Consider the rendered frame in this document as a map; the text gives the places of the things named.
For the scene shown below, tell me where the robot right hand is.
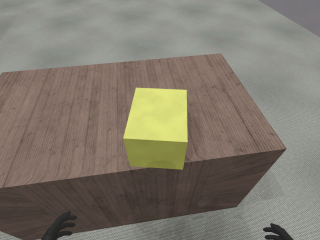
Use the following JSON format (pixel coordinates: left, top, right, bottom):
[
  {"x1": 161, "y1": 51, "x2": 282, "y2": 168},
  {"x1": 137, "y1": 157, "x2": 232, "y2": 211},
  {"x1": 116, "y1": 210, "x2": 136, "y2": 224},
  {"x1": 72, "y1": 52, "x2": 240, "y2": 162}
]
[{"x1": 263, "y1": 223, "x2": 294, "y2": 240}]

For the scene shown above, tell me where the pedestal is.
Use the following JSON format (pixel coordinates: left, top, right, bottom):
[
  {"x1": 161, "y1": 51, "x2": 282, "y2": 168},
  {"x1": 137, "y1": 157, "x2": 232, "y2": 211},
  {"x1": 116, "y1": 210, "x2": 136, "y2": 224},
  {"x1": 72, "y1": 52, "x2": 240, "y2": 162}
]
[{"x1": 0, "y1": 53, "x2": 287, "y2": 240}]

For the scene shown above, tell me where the robot left hand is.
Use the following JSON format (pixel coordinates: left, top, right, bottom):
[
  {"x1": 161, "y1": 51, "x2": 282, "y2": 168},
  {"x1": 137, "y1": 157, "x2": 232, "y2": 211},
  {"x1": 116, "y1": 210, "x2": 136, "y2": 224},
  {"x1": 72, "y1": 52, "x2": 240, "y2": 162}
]
[{"x1": 41, "y1": 211, "x2": 77, "y2": 240}]

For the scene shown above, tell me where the carton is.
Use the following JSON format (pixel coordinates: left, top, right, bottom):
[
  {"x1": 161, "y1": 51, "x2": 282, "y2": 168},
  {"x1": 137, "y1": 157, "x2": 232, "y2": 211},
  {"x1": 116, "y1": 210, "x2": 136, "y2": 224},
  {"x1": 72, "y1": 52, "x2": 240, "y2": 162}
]
[{"x1": 123, "y1": 87, "x2": 188, "y2": 170}]

